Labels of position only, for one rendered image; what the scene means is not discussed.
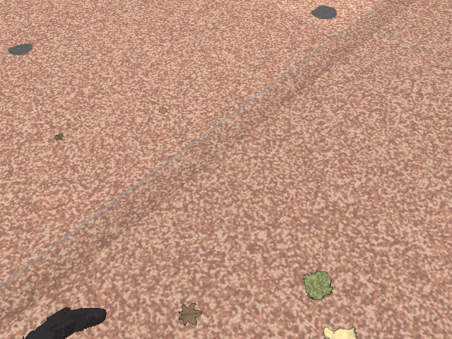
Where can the left robot hand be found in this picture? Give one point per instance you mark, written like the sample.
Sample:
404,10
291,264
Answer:
66,321

